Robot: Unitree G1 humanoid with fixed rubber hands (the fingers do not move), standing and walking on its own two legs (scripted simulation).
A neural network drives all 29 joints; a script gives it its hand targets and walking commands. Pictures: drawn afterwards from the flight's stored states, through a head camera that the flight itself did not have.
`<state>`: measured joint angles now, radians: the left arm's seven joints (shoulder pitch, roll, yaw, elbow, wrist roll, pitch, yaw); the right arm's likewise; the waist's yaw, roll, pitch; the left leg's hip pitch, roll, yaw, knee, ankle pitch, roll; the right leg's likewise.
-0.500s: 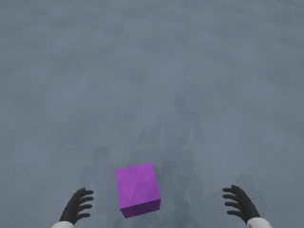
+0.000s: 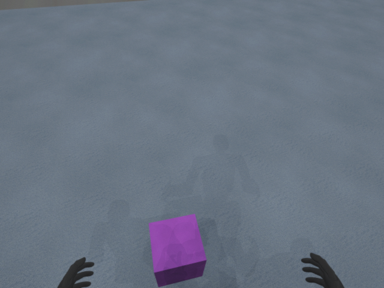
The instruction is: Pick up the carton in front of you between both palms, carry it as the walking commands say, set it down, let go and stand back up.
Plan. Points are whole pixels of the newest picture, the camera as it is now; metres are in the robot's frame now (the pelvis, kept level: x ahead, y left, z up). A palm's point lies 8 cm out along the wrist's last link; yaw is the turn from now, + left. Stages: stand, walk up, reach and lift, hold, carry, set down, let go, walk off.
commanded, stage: stand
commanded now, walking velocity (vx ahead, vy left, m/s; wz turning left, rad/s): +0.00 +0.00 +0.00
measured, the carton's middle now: (176, 250) +0.41 +0.05 -0.64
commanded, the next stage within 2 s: none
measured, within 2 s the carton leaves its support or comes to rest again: neither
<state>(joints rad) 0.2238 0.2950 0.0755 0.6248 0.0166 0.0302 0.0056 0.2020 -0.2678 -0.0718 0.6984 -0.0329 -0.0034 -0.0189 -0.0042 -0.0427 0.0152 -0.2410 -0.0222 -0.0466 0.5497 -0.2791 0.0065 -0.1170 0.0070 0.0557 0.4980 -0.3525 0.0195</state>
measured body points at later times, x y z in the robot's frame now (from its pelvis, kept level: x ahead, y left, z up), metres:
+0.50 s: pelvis -0.01 +0.01 +0.00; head -0.01 +0.03 +0.45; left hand +0.09 +0.30 -0.12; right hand +0.10 -0.27 -0.10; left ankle +0.01 +0.11 -0.73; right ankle -0.05 -0.14 -0.73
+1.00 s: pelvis -0.02 +0.01 +0.00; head -0.03 +0.02 +0.45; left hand +0.06 +0.30 -0.12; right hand +0.08 -0.29 -0.11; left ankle +0.01 +0.11 -0.73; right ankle -0.05 -0.14 -0.73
